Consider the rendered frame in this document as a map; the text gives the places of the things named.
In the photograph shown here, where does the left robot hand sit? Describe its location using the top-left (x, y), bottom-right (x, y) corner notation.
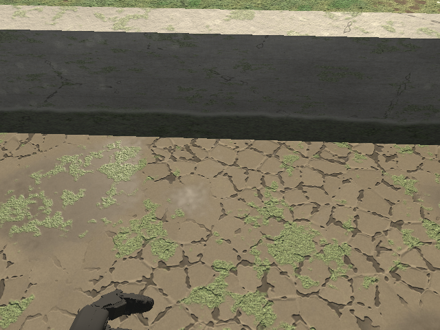
top-left (69, 289), bottom-right (154, 330)

